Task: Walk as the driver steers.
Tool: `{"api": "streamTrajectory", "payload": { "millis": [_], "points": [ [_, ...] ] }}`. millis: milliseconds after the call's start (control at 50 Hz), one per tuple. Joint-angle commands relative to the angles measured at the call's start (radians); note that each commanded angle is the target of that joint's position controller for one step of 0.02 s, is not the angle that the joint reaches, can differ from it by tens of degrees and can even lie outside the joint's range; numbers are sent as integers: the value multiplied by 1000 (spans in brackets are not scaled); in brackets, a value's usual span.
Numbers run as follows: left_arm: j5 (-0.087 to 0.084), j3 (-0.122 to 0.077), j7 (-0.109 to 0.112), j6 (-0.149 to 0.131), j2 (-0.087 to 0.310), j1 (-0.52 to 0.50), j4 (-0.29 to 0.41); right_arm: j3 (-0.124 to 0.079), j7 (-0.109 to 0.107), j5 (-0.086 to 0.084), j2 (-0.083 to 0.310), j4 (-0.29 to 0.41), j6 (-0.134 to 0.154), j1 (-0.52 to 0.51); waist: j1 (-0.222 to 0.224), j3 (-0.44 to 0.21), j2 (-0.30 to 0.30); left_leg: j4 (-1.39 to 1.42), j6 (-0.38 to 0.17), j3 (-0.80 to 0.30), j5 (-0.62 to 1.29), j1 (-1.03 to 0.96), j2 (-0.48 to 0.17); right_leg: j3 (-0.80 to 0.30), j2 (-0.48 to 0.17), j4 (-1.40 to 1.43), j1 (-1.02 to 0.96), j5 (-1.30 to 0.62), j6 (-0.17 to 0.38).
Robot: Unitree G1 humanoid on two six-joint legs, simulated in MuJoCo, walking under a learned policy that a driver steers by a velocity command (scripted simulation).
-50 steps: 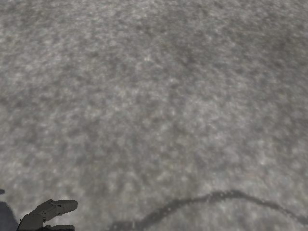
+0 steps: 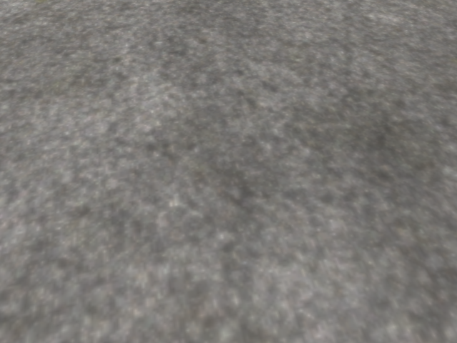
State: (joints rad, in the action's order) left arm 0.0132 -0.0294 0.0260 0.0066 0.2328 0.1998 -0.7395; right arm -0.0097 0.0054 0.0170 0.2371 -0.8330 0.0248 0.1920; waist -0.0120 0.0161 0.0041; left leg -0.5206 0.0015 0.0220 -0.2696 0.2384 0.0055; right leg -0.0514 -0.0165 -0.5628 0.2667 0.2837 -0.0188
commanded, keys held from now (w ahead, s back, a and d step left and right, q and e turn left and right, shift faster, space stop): no key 0.84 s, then w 0.16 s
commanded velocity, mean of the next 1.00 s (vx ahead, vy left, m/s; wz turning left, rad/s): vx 0.03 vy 0.00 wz -0.01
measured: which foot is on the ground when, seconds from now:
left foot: down 0.00-1.00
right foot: down 0.00-1.00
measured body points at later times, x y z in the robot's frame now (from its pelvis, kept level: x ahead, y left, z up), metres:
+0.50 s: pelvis +0.01 -0.01 +0.00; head +0.02 -0.01 +0.45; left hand +0.11 +0.25 -0.13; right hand +0.09 -0.27 -0.14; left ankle +0.01 +0.12 -0.73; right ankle +0.01 -0.13 -0.73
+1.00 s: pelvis +0.02 -0.01 +0.00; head +0.02 -0.01 +0.45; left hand +0.04 +0.25 -0.15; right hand +0.03 -0.26 -0.15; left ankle +0.00 +0.12 -0.73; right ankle +0.01 -0.13 -0.73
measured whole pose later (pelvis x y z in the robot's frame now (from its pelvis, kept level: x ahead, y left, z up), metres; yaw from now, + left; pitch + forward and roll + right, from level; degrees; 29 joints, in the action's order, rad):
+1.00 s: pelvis +0.02 -0.01 +0.00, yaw +1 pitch -1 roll +0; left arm -0.02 -0.04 0.04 -0.02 0.21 0.28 -1.06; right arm -0.03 -0.04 -0.01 0.21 -1.09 0.02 0.29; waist -0.01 0.00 0.01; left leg -0.59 -0.02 -0.01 -0.43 0.23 -0.01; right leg -0.03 0.01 -0.58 0.23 0.41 0.03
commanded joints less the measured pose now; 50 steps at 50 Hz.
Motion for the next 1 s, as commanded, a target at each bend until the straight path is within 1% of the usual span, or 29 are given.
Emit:
{"api": "streamTrajectory", "payload": {
  "millis": [20,140,360,620,840,860,880,900,920,940,960,1000],
  "points": [
    [-4,-31,6,-15,119,6,50,-27,-6,-7,103,40,12,-9,8,-60,-42,55,-13,-40,184,1,-43,-50,-47,63,-72,-297,45],
    [-6,-32,5,-10,112,-2,29,-32,-14,-12,108,-1,-4,-10,4,-59,-12,44,-6,-41,223,-31,-47,-41,-38,60,-78,-338,49],
    [-8,-35,7,-13,103,-5,-60,-39,-34,-13,113,-84,-24,-17,-2,-28,-11,65,-1,-42,191,-52,-49,-21,-23,92,-73,-288,43],
    [-9,-30,15,-14,93,5,-188,-38,-45,-12,96,-175,-26,7,-1,11,-9,103,2,-34,110,-39,-41,-4,-9,137,-60,-176,36],
    [-12,-19,17,-13,77,29,-272,-30,-51,-13,72,-225,-23,57,3,31,-5,120,2,-29,73,-25,-34,4,-1,161,-43,-120,36],
    [-12,-17,18,-12,68,49,-287,-28,-51,-14,61,-238,-24,80,4,8,-7,121,-1,-17,-24,-32,-23,14,9,167,-50,-9,39],
    [-18,-22,21,-9,81,57,-293,-32,-54,-21,70,-242,-26,88,5,24,-8,105,-14,-5,-176,-10,-7,22,25,159,-27,168,51],
    [-23,-27,23,-8,96,59,-293,-37,-57,-25,84,-236,-26,86,7,59,-9,93,-31,-9,-326,31,-4,16,26,155,16,333,69],
    [-25,-28,23,-13,100,58,-288,-38,-58,-27,87,-228,-20,83,9,100,-11,91,-48,-26,-418,76,-12,-6,13,163,60,434,87],
    [-29,-29,21,-23,98,62,-284,-36,-56,-30,78,-221,-9,86,10,125,-17,85,-62,-45,-438,103,-24,-34,-8,171,80,463,103],
    [-34,-30,17,-36,96,74,-286,-35,-52,-33,66,-219,5,93,12,130,-26,70,-69,-57,-414,116,-33,-64,-29,177,75,455,117],
    [-40,-36,8,-58,103,116,-295,-33,-41,-35,50,-210,31,91,26,112,-55,11,-71,-50,-342,150,-30,-141,-78,200,27,452,150]
  ]
}}
Velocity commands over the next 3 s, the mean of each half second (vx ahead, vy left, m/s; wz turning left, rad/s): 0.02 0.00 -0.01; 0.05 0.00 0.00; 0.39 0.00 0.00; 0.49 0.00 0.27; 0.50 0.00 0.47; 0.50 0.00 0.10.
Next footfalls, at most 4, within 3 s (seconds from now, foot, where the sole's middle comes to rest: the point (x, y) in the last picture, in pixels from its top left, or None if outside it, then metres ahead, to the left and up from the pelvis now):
1.52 right None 0.42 -0.13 -0.77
2.10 left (196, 288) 0.70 0.14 -0.77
2.58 right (223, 200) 1.04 0.06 -0.77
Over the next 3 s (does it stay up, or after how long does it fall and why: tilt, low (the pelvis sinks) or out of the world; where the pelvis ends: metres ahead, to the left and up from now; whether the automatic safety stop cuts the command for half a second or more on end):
stays up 1.04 0.16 0.01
